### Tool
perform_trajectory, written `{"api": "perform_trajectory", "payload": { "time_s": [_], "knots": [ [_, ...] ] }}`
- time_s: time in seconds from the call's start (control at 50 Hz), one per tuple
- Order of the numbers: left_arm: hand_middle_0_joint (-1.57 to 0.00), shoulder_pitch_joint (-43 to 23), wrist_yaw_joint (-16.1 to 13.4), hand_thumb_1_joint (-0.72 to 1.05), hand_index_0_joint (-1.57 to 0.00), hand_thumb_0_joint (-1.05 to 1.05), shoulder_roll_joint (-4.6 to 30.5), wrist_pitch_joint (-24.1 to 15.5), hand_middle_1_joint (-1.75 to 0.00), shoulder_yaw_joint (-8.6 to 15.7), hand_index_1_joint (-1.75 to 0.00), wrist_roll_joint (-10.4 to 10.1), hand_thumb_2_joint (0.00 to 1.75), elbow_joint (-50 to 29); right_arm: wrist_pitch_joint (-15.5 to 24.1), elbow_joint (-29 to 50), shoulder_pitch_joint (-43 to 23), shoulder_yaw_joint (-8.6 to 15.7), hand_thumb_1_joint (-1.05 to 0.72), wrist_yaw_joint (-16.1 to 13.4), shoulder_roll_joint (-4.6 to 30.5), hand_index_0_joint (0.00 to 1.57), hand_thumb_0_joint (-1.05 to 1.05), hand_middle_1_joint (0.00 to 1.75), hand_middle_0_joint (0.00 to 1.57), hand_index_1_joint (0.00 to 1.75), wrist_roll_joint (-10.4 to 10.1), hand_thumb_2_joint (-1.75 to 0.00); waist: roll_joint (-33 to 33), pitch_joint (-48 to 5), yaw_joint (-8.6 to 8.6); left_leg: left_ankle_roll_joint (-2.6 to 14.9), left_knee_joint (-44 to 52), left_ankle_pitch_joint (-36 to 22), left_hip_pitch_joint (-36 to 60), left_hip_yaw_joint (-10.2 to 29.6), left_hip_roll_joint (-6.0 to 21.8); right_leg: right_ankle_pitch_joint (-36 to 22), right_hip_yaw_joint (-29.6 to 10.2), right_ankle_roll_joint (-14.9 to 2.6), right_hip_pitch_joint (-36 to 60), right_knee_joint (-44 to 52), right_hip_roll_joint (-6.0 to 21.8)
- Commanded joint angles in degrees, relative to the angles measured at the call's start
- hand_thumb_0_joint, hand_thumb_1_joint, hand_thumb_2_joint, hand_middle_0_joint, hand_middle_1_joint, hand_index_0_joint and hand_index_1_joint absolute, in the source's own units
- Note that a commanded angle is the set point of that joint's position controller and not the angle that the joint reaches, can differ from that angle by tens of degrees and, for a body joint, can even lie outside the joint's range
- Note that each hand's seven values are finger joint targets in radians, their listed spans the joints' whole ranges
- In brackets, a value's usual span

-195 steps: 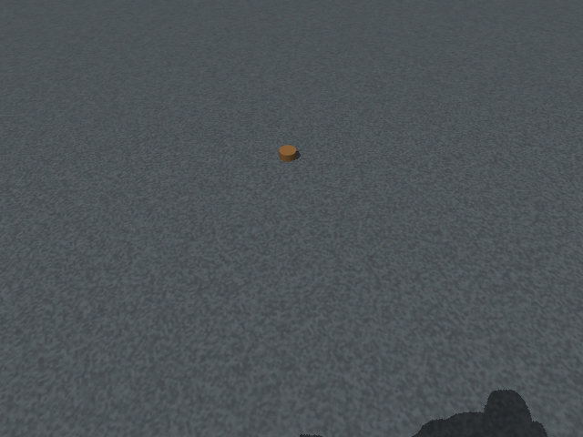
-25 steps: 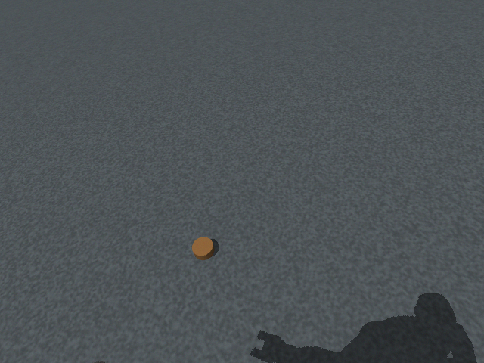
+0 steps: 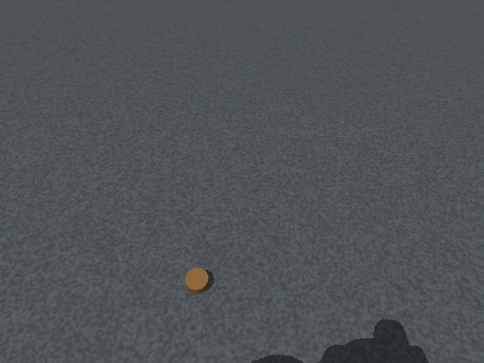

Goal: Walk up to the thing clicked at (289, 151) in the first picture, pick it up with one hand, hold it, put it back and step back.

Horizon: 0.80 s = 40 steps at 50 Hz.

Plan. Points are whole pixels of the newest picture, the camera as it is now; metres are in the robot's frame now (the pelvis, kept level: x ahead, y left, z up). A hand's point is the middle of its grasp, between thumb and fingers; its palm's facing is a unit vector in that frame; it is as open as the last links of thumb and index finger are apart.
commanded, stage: walk up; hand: left
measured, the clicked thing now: (197, 280) +0.59 +0.20 -0.74
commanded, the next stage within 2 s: none
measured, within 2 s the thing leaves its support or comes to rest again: neither
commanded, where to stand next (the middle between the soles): +0.20 -0.01 m, yaw -1 degrees
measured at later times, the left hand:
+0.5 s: hand (129, 335) +0.22 +0.24 -0.14, palm faces -0.10 -0.91 -0.40, open 7.4 cm
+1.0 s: hand (122, 340) +0.21 +0.25 -0.15, palm faces -0.02 -0.95 -0.31, open 7.4 cm
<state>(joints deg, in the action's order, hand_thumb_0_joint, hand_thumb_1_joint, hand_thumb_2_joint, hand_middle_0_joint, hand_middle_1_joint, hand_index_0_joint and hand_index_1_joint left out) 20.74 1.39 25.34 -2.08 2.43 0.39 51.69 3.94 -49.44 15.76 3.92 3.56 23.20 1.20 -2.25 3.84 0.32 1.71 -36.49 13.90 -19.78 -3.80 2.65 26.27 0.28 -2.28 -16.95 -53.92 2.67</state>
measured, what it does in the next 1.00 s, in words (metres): walks ahead: right foot, then left foot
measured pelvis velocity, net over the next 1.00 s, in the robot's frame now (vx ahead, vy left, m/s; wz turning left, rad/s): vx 0.13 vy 0.00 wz -0.02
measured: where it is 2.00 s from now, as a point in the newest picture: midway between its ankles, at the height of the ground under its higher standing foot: outside the picture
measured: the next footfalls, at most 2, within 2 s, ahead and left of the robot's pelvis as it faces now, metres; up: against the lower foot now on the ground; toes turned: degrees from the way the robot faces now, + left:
right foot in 0.40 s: +0.23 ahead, -0.13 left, +0.00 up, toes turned -4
left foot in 0.68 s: +0.18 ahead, +0.13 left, +0.00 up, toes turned +0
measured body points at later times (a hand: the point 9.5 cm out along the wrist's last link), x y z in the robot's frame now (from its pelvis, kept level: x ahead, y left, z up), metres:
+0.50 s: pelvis +0.11 -0.02 +0.00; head +0.16 -0.04 +0.45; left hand +0.22 +0.28 -0.11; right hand +0.16 -0.32 -0.14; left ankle +0.07 +0.11 -0.70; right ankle +0.19 -0.12 -0.72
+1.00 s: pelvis +0.13 +0.00 +0.01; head +0.14 +0.02 +0.46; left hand +0.21 +0.30 -0.13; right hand +0.18 -0.32 -0.10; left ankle +0.14 +0.13 -0.72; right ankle +0.19 -0.12 -0.72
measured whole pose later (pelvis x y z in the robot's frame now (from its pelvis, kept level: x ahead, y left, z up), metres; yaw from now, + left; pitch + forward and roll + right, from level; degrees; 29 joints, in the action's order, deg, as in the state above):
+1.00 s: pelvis +0.13 +0.00 +0.01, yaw -1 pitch -3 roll +0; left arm 6.8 1.5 21.9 1.6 1.1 0.0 62.1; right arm 1.3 -62.5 9.8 0.1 -0.1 21.3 0.9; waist -2.5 3.9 0.5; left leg -1.0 -28.8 14.6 -11.3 -0.4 1.5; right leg 8.3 2.3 -0.2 -15.3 -26.6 1.2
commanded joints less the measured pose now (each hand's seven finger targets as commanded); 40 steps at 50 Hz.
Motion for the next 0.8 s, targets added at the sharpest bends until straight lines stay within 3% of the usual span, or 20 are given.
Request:
{"api": "perform_trajectory", "payload": {
  "time_s": [0.0,0.04,0.06,0.12,0.18,0.28,0.32,0.36,0.38,0.4,0.42,0.44,0.46,0.5,0.58,0.64,0.68,0.72,0.74,0.78],
  "knots": [
    [-0.2,1.53,-0.41,0.9,-0.2,0.0,11.9,-1.92,-0.3,2.96,-0.3,-0.76,0.9,-3.58,1.39,3.88,3.93,3.63,-0.9,-1.97,15.38,0.2,0.0,0.3,0.2,0.3,-0.94,-0.9,9.16,2.6,-1.27,6.08,22.88,4.5,10.03,21.58,13.35,-5.22,-7.66,-0.46,-16.77,-7.53,1.42],
    [-0.2,3.36,0.13,0.9,-0.2,0.0,10.76,-1.47,-0.3,2.94,-0.3,-0.97,0.9,-2.58,2.01,3.7,4.64,3.3,-0.9,-2.2,14.35,0.2,0.0,0.3,0.2,0.3,-1.29,-0.9,11.32,0.57,-0.9,4.6,21.43,-7.37,11.87,15.32,11.32,-9.27,-5.59,0.37,-14.85,-5.09,1.59],
    [-0.2,3.88,0.25,0.9,-0.2,0.0,10.06,-1.2,-0.3,2.9,-0.3,-0.9,0.9,-2.41,2.16,3.99,4.79,3.31,-0.9,-2.26,14.33,0.2,0.0,0.3,0.2,0.3,-1.38,-0.9,12.02,-0.96,-0.62,6.04,21.13,-9.78,13.42,14.03,11.33,-10.5,-4.38,0.88,-14.57,-5.52,1.36],
    [-0.2,1.13,0.53,0.9,-0.2,0.0,9.38,-0.87,-0.3,2.79,-0.3,-0.5,0.9,-3.01,2.08,5.29,4.12,3.31,-0.9,-2.4,13.81,0.2,0.0,0.3,0.2,0.3,-1.11,-0.9,11.73,0.48,-0.91,8.86,23.09,-7.0,12.08,11.07,11.55,-12.82,-3.6,2.12,-15.19,-2.06,1.96],
    [-0.2,-2.12,0.6,0.9,-0.2,0.0,8.78,-0.56,-0.3,2.68,-0.3,-0.32,0.9,-3.55,1.71,5.23,4.31,3.37,-0.9,-2.78,14.0,0.2,0.0,0.3,0.2,0.3,-0.85,-0.9,10.81,3.45,-1.5,8.33,23.92,-8.75,11.45,9.74,11.36,-14.46,-3.3,2.75,-16.51,2.7,1.76],
    [-0.2,-6.16,-0.2,0.9,-0.2,0.0,5.14,-1.09,-0.3,1.39,-0.3,-0.2,0.9,-4.23,0.61,5.13,3.57,2.28,-0.9,-3.58,11.88,0.2,0.0,0.3,0.2,0.3,-0.71,-0.9,9.88,0.89,-1.53,7.59,14.02,-39.09,12.29,3.17,9.83,-17.98,1.75,1.71,-8.53,14.26,0.63],
    [-0.2,-6.22,-0.76,0.9,-0.2,0.0,4.95,-1.33,-0.3,1.51,-0.3,-0.05,0.9,-3.39,-0.14,4.98,2.3,2.43,-0.9,-3.77,12.52,0.2,0.0,0.3,0.2,0.3,-1.16,-0.9,9.23,-2.0,-1.36,8.37,9.95,-35.36,12.06,4.34,10.5,-18.05,2.16,1.16,-2.86,19.34,-0.44],
    [-0.2,-2.95,-1.25,0.9,-0.2,0.0,5.95,-1.9,-0.3,1.95,-0.3,0.26,0.9,-1.17,-0.87,4.82,1.31,1.6,-0.9,-3.89,11.22,0.2,0.0,0.3,0.2,0.3,-1.91,-0.9,3.72,-5.24,0.84,5.8,1.72,-26.07,10.44,3.08,7.3,-25.3,1.73,0.23,6.57,27.98,-1.63],
    [-0.2,-1.25,-1.63,0.9,-0.2,0.0,8.32,-2.29,-0.3,2.57,-0.3,0.6,0.9,-0.58,-0.88,4.81,1.77,0.68,-0.9,-3.82,9.04,0.2,0.0,0.3,0.2,0.3,-2.25,-0.9,-0.94,-7.8,1.86,3.96,-4.06,-17.49,7.82,1.89,5.06,-31.65,-0.58,-1.2,12.21,29.76,1.05],
    [-0.2,-0.55,-1.94,0.9,-0.2,0.0,12.0,-2.54,-0.3,3.8,-0.3,0.8,0.9,-0.89,-0.79,4.73,5.19,-0.54,-0.9,-3.78,5.96,0.2,0.0,0.3,0.2,0.3,-2.46,-0.9,-10.56,-11.92,1.44,1.71,-11.72,-0.48,1.81,0.6,1.83,-38.56,-14.1,-3.85,18.0,29.99,11.33],
    [-0.2,-3.53,-2.07,0.9,-0.2,0.0,12.01,-2.37,-0.3,3.24,-0.3,0.28,0.9,-2.71,-1.48,3.41,7.74,-1.07,-0.9,-3.95,5.44,0.2,0.0,0.3,0.2,0.3,-2.18,-0.9,-10.28,-12.33,0.29,0.41,-14.87,19.53,-1.3,3.17,-2.7,-35.64,-24.38,-9.23,16.99,31.58,18.33],
    [-0.2,-5.61,-2.13,0.9,-0.2,0.0,12.96,-1.76,-0.3,3.3,-0.3,0.1,0.9,-2.5,-2.2,2.15,5.29,0.31,-0.9,-4.61,9.72,0.2,0.0,0.3,0.2,0.3,-1.79,-0.9,-10.02,-10.02,1.53,0.69,-15.45,24.18,-3.18,3.6,-2.04,-30.34,-27.21,-13.66,15.33,31.63,19.57],
    [-0.2,-6.14,-2.17,0.9,-0.2,0.0,11.56,-1.43,-0.3,3.1,-0.3,0.1,0.9,-2.57,-2.26,1.24,3.37,0.3,-0.9,-4.77,10.47,0.2,0.0,0.3,0.2,0.3,-1.53,-0.9,-8.35,-9.07,1.7,0.26,-14.79,25.19,-2.97,4.87,-0.94,-29.86,-24.67,-13.64,13.08,31.72,18.18],
    [-0.2,-8.73,-2.37,0.9,-0.2,0.0,9.18,-1.09,-0.3,1.88,-0.3,0.26,0.9,-2.64,-2.4,-0.72,2.63,0.1,-0.9,-4.35,9.64,0.2,0.0,0.3,0.2,0.3,-1.84,-0.9,-7.21,-7.44,0.42,-0.3,-12.94,21.63,-1.96,5.76,-0.75,-30.12,-15.96,-10.06,9.6,31.32,13.07],
    [-0.2,-12.02,-2.29,0.9,-0.2,0.0,9.13,-0.16,-0.3,1.98,-0.3,0.85,0.9,-2.74,-2.42,-3.71,2.81,-0.53,-0.9,-4.59,9.0,0.2,0.0,0.3,0.2,0.3,-1.36,-0.9,-8.44,-7.83,0.22,-1.58,-4.83,11.73,2.03,3.17,-1.95,-28.82,-11.17,-8.08,6.09,30.79,10.13],
    [-0.2,-16.9,-1.83,0.9,-0.2,0.0,9.26,1.19,-0.3,2.04,-0.3,0.18,0.9,-2.99,-1.92,-6.5,3.46,-0.12,-0.9,-4.8,8.66,0.2,0.0,0.3,0.2,0.3,-0.75,-0.9,-7.66,-7.44,-1.73,-1.58,5.33,0.43,9.88,1.26,-2.48,-16.43,-8.36,-6.28,-0.88,29.55,9.26],
    [-0.2,-17.62,-1.48,0.9,-0.2,0.0,7.14,2.04,-0.3,1.32,-0.3,-0.31,0.9,-2.63,-1.71,-6.64,0.73,0.46,-0.9,-4.93,10.45,0.2,0.0,0.3,0.2,0.3,0.19,-0.9,-3.07,-4.39,-1.38,-0.39,8.7,-3.22,11.95,6.0,0.32,-3.52,-8.13,-2.62,-8.16,31.06,7.65],
    [-0.2,-16.93,-1.02,0.9,-0.2,0.0,6.41,2.67,-0.3,1.26,-0.3,-0.5,0.9,-0.82,-1.09,-5.05,-6.49,0.72,-0.9,-4.74,14.08,0.2,0.0,0.3,0.2,0.3,0.24,-0.9,3.96,-0.92,0.71,3.5,18.53,17.36,-0.3,18.72,8.59,3.55,-5.77,0.48,-3.87,27.73,2.88],
    [-0.2,-16.99,-0.88,0.9,-0.2,0.0,7.67,2.78,-0.3,2.05,-0.3,-0.29,0.9,1.17,-1.31,-5.59,-8.6,0.51,-0.9,-4.48,14.24,0.2,0.0,0.3,0.2,0.3,0.02,-0.9,5.97,1.65,1.39,4.77,20.93,24.03,-8.76,18.67,9.66,1.0,-3.51,0.56,3.86,22.99,1.17],
    [-0.2,-15.63,-0.45,0.9,-0.2,0.0,6.65,2.31,-0.3,1.94,-0.3,-0.19,0.9,2.6,-0.94,-6.15,-10.13,-0.73,-0.9,-4.35,11.45,0.2,0.0,0.3,0.2,0.3,0.14,-0.9,5.78,1.54,2.71,2.74,20.12,18.11,-7.18,14.64,7.34,-6.22,-3.78,-0.17,6.54,26.41,1.75]
  ]
}}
